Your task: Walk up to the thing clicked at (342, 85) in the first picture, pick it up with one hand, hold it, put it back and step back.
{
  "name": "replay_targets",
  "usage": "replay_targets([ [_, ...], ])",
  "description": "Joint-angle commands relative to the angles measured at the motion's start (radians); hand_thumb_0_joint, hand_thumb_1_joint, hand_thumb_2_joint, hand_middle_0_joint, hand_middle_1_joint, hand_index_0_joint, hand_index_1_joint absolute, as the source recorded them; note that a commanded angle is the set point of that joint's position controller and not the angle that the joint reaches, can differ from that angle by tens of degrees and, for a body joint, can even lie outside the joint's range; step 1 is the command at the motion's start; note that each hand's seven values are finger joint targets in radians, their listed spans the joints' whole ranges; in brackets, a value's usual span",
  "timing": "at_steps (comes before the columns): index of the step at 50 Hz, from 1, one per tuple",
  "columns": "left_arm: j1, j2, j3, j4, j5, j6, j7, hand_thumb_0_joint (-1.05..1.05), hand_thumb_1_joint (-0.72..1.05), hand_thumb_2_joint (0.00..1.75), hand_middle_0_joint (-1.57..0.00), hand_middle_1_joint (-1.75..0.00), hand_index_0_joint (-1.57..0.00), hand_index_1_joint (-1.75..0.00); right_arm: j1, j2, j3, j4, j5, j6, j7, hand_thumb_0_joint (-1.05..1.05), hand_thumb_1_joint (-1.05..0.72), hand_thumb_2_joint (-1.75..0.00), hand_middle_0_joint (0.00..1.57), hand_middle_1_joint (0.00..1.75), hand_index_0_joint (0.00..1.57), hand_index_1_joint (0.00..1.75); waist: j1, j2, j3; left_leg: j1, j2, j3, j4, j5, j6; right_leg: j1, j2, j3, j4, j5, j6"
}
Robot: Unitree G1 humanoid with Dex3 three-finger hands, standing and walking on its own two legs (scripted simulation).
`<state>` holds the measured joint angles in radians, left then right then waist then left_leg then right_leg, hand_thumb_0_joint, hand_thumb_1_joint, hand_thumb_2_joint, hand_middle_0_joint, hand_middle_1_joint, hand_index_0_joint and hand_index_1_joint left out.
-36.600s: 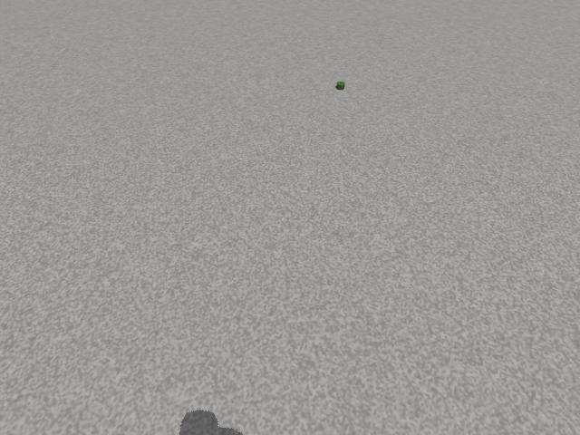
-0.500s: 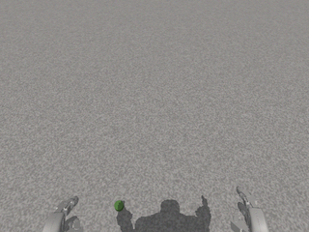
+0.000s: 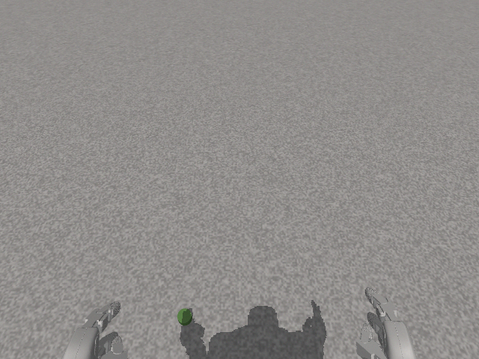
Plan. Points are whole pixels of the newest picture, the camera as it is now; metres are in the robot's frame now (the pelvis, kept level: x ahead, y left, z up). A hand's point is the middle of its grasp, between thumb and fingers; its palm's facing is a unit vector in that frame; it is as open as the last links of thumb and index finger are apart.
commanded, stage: home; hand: left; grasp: from above
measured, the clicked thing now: (184, 316) +0.41 +0.19 -0.70
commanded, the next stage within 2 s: stand in 0.60 s
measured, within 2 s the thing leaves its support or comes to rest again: neither
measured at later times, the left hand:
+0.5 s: hand out of the picture +0.16 +0.18 -0.04, palm faces +0.04 -0.98 -0.21, open 7.4 cm
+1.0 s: hand out of the picture +0.12 +0.22 -0.10, palm faces +0.00 -0.94 -0.33, open 7.4 cm
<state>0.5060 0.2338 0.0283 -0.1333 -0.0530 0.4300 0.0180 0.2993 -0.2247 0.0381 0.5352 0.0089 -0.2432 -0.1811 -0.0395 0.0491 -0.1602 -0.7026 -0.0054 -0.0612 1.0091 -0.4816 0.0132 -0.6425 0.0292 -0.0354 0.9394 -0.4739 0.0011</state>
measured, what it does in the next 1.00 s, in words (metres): stands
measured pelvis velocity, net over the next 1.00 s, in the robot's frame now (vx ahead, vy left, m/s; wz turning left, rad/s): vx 0.00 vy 0.00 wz -0.01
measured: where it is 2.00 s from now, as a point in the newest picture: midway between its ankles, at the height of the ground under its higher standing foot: outside the picture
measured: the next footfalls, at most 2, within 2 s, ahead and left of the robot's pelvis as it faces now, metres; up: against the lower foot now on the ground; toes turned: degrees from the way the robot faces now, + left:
none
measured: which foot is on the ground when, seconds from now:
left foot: down 0.00-1.00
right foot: down 0.00-1.00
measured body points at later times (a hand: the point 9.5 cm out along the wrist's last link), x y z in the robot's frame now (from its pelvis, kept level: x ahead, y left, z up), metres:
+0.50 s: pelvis +0.00 +0.00 +0.00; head +0.02 +0.00 +0.45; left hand +0.16 +0.23 -0.03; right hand +0.16 -0.25 -0.06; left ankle +0.01 +0.11 -0.68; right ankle +0.00 -0.12 -0.68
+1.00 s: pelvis +0.00 +0.00 +0.04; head +0.02 +0.00 +0.48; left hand +0.12 +0.27 -0.08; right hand +0.10 -0.28 -0.08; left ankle +0.01 +0.11 -0.68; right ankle +0.00 -0.12 -0.68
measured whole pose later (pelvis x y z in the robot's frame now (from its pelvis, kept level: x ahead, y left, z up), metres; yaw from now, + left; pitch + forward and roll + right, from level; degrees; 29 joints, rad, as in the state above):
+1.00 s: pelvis +0.00 +0.00 +0.04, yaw -1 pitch +0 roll +0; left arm 0.23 0.29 0.04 0.73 0.05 0.05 0.03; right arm 0.19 -0.29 -0.04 0.88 -0.05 -0.03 -0.01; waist 0.01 -0.02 0.03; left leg -0.36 -0.03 -0.01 0.72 -0.36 0.02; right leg -0.35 0.00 0.02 0.73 -0.38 0.00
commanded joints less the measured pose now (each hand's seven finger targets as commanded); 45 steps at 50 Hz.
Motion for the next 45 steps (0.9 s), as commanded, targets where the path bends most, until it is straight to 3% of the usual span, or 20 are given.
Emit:
replay_targets([
  [1, 0.009, 0.084, 0.045, -0.146, 0.003, -0.038, 0.009, 0.00, 0.90, 0.90, -0.20, -0.30, -0.20, -0.30, -0.057, -0.120, -0.056, -0.157, -0.001, -0.051, -0.014, 0.00, -0.90, -0.90, 0.20, 0.30, 0.20, 0.30, 0.001, -0.004, -0.093, 0.119, -0.002, 0.003, -0.154, 0.248, 0.006, 0.043, 0.005, -0.012, -0.143, 0.225, -0.011],
  [6, -0.037, 0.126, 0.074, -0.219, 0.005, -0.051, 0.013, 0.00, 0.90, 0.90, -0.20, -0.30, -0.20, -0.30, -0.063, -0.128, -0.060, -0.167, -0.001, -0.050, -0.013, 0.00, -0.90, -0.90, 0.20, 0.30, 0.20, 0.30, 0.010, 0.009, -0.080, 0.121, 0.007, -0.007, -0.170, 0.235, 0.002, 0.040, 0.008, -0.018, -0.135, 0.205, -0.014],
  [10, -0.020, 0.113, 0.063, -0.193, 0.003, -0.044, 0.012, 0.00, 0.90, 0.90, -0.20, -0.30, -0.20, -0.30, -0.060, -0.130, -0.059, -0.167, -0.002, -0.045, -0.011, 0.00, -0.90, -0.90, 0.20, 0.30, 0.20, 0.30, 0.005, 0.017, -0.086, 0.122, 0.008, -0.014, -0.175, 0.236, 0.000, 0.041, 0.007, -0.018, -0.130, 0.207, -0.015],
  [11, -0.005, 0.085, 0.032, -0.166, 0.007, -0.042, 0.008, 0.00, 0.90, 0.90, -0.20, -0.30, -0.20, -0.30, -0.062, -0.127, -0.057, -0.160, -0.003, -0.044, -0.008, 0.00, -0.90, -0.90, 0.20, 0.30, 0.20, 0.30, 0.000, 0.008, -0.059, 0.112, 0.010, -0.020, -0.183, 0.227, -0.002, 0.025, 0.010, -0.022, -0.125, 0.193, -0.015],
  [12, -0.014, 0.102, 0.056, -0.197, 0.002, -0.041, 0.009, 0.00, 0.90, 0.90, -0.20, -0.30, -0.20, -0.30, -0.060, -0.129, -0.060, -0.169, -0.001, -0.044, -0.007, 0.00, -0.90, -0.90, 0.20, 0.30, 0.20, 0.30, 0.007, 0.018, -0.083, 0.123, 0.010, -0.016, -0.178, 0.230, -0.001, 0.032, 0.010, -0.021, -0.129, 0.197, -0.015],
  [16, -0.013, 0.114, 0.064, -0.202, 0.000, -0.036, 0.010, 0.00, 0.90, 0.90, -0.20, -0.30, -0.20, -0.30, -0.057, -0.134, -0.062, -0.177, 0.000, -0.040, -0.007, 0.00, -0.90, -0.90, 0.20, 0.30, 0.20, 0.30, 0.001, 0.004, -0.098, 0.121, 0.004, -0.008, -0.167, 0.232, 0.004, 0.040, 0.010, -0.018, -0.136, 0.204, -0.015],
  [18, -0.031, 0.105, 0.051, -0.200, 0.001, -0.038, 0.009, 0.00, 0.90, 0.90, -0.20, -0.30, -0.20, -0.30, -0.064, -0.126, -0.056, -0.178, 0.000, -0.043, -0.007, 0.00, -0.90, -0.90, 0.20, 0.30, 0.20, 0.30, -0.004, -0.011, -0.057, 0.097, 0.002, -0.008, -0.170, 0.179, 0.007, 0.024, 0.008, -0.017, -0.147, 0.165, -0.011],
  [21, -0.023, 0.113, 0.061, -0.205, 0.000, -0.038, 0.013, 0.00, 0.90, 0.90, -0.20, -0.30, -0.20, -0.30, -0.060, -0.130, -0.060, -0.181, 0.000, -0.042, -0.010, 0.00, -0.90, -0.90, 0.20, 0.30, 0.20, 0.30, -0.002, 0.000, -0.098, 0.114, 0.001, -0.001, -0.161, 0.206, 0.008, 0.038, 0.008, -0.013, -0.142, 0.189, -0.012],
  [24, -0.029, 0.107, 0.056, -0.204, 0.001, -0.041, 0.013, 0.00, 0.90, 0.90, -0.20, -0.30, -0.20, -0.30, -0.063, -0.128, -0.056, -0.180, 0.002, -0.043, -0.009, 0.00, -0.90, -0.90, 0.20, 0.30, 0.20, 0.30, 0.000, -0.002, -0.050, 0.091, 0.002, -0.007, -0.176, 0.152, 0.006, 0.015, 0.008, -0.014, -0.143, 0.141, -0.011],
  [26, -0.031, 0.115, 0.060, -0.210, 0.002, -0.043, 0.014, 0.00, 0.90, 0.90, -0.20, -0.30, -0.20, -0.30, -0.067, -0.130, -0.057, -0.182, 0.002, -0.041, -0.009, 0.00, -0.90, -0.90, 0.20, 0.30, 0.20, 0.30, 0.005, 0.016, -0.075, 0.098, 0.006, -0.016, -0.184, 0.143, 0.004, 0.024, 0.007, -0.015, -0.140, 0.136, -0.014],
  [29, 0.009, 0.087, 0.045, -0.179, 0.000, -0.040, 0.011, 0.00, 0.90, 0.90, -0.20, -0.30, -0.20, -0.30, -0.052, -0.122, -0.055, -0.169, 0.001, -0.038, -0.007, 0.00, -0.90, -0.90, 0.20, 0.30, 0.20, 0.30, 0.002, 0.025, -0.078, 0.108, 0.006, -0.014, -0.179, 0.174, 0.001, 0.021, 0.010, -0.017, -0.130, 0.159, -0.015],
  [34, -0.016, 0.110, 0.059, -0.203, 0.001, -0.043, 0.014, 0.00, 0.90, 0.90, -0.20, -0.30, -0.20, -0.30, -0.065, -0.126, -0.058, -0.186, 0.003, -0.034, -0.008, 0.00, -0.90, -0.90, 0.20, 0.30, 0.20, 0.30, 0.002, -0.005, -0.073, 0.093, 0.002, -0.007, -0.163, 0.184, 0.006, 0.029, 0.007, -0.015, -0.139, 0.168, -0.014],
  [35, -0.305, 0.180, 0.053, 0.148, 0.123, -0.245, 0.046, 0.00, 0.90, 0.90, -0.20, -0.30, -0.20, -0.30, -0.139, -0.221, -0.096, 0.081, -0.123, 0.066, 0.051, 0.00, -0.90, -0.90, 0.20, 0.30, 0.20, 0.30, 0.077, -0.065, 0.149, 0.134, 0.059, -0.053, -0.258, 0.351, 0.049, 0.201, -0.074, 0.096, -0.183, 0.184, -0.060],
  [36, -0.219, 0.201, 0.074, 0.319, 0.121, -0.313, 0.040, 0.00, 0.90, 0.90, -0.20, -0.30, -0.20, -0.30, -0.159, -0.233, -0.115, 0.089, -0.121, 0.106, 0.079, 0.00, -0.90, -0.90, 0.20, 0.30, 0.20, 0.30, 0.077, -0.123, 0.069, 0.201, 0.044, -0.016, -0.244, 0.352, 0.055, 0.231, -0.092, 0.154, -0.233, 0.212, -0.084],
  [37, -0.217, 0.214, 0.074, 0.377, 0.129, -0.348, 0.038, 0.00, 0.90, 0.90, -0.20, -0.30, -0.20, -0.30, -0.146, -0.223, -0.110, 0.081, -0.118, 0.125, 0.099, 0.00, -0.90, -0.90, 0.20, 0.30, 0.20, 0.30, 0.056, -0.179, 0.040, 0.239, 0.026, 0.002, -0.236, 0.352, 0.048, 0.231, -0.108, 0.187, -0.255, 0.241, -0.100],
  [38, -0.252, 0.203, 0.063, 0.404, 0.125, -0.367, 0.030, 0.00, 0.90, 0.90, -0.20, -0.30, -0.20, -0.30, -0.105, -0.225, -0.108, 0.087, -0.123, 0.138, 0.108, 0.00, -0.90, -0.90, 0.20, 0.30, 0.20, 0.30, 0.026, -0.127, 0.047, 0.240, 0.024, -0.013, -0.258, 0.309, 0.044, 0.219, -0.097, 0.189, -0.262, 0.227, -0.096],
  [40, -0.269, 0.210, 0.055, 0.482, 0.116, -0.392, 0.022, 0.00, 0.90, 0.90, -0.20, -0.30, -0.20, -0.30, -0.118, -0.195, -0.103, 0.124, -0.078, 0.147, 0.141, 0.00, -0.90, -0.90, 0.20, 0.30, 0.20, 0.30, 0.052, -0.071, 0.015, 0.312, 0.026, -0.019, -0.301, 0.264, 0.052, 0.290, -0.113, 0.167, -0.262, 0.257, -0.071],
  [41, -0.269, 0.212, 0.058, 0.526, 0.113, -0.397, 0.022, 0.00, 0.90, 0.90, -0.20, -0.30, -0.20, -0.30, -0.133, -0.195, -0.108, 0.145, -0.068, 0.153, 0.149, 0.00, -0.90, -0.90, 0.20, 0.30, 0.20, 0.30, 0.063, -0.113, 0.031, 0.341, 0.020, -0.007, -0.312, 0.271, 0.044, 0.274, -0.122, 0.186, -0.290, 0.255, -0.071],
  [44, -0.314, 0.202, 0.061, 0.650, 0.101, -0.411, 0.024, 0.00, 0.90, 0.90, -0.20, -0.30, -0.20, -0.30, -0.149, -0.192, -0.114, 0.193, -0.058, 0.168, 0.161, 0.00, -0.90, -0.90, 0.20, 0.30, 0.20, 0.30, 0.061, -0.088, 0.042, 0.376, 0.029, -0.030, -0.354, 0.260, 0.044, 0.287, -0.121, 0.172, -0.339, 0.226, -0.054],
  [45, -0.322, 0.205, 0.062, 0.688, 0.102, -0.419, 0.026, 0.00, 0.90, 0.90, -0.20, -0.30, -0.20, -0.30, -0.155, -0.195, -0.118, 0.211, -0.058, 0.173, 0.163, 0.00, -0.90, -0.90, 0.20, 0.30, 0.20, 0.30, 0.061, -0.076, 0.035, 0.401, 0.032, -0.033, -0.360, 0.302, 0.042, 0.312, -0.124, 0.167, -0.343, 0.277, -0.050],
])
